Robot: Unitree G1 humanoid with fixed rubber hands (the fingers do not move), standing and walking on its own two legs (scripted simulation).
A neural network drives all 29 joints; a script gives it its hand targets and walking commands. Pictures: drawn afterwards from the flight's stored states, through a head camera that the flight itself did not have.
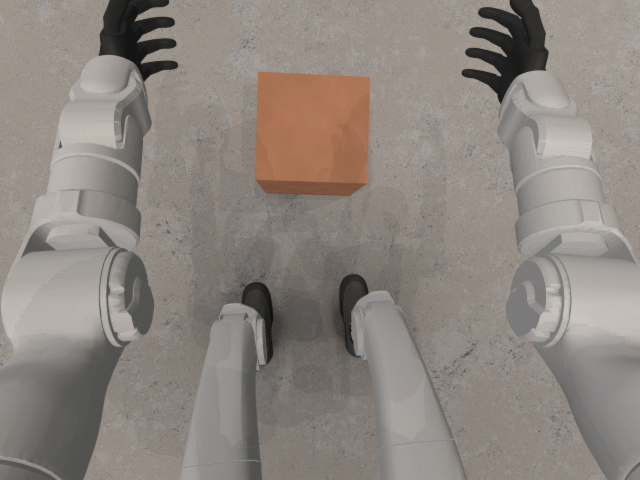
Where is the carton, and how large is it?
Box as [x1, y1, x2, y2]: [255, 72, 369, 195]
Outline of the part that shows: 258,72 255,179 265,192 349,195 365,184 367,176 369,77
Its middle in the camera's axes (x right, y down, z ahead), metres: -0.02 -0.20 +0.85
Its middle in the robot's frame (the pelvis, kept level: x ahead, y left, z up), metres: +0.54 -0.04 -0.53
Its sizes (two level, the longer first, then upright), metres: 0.210 0.200 0.250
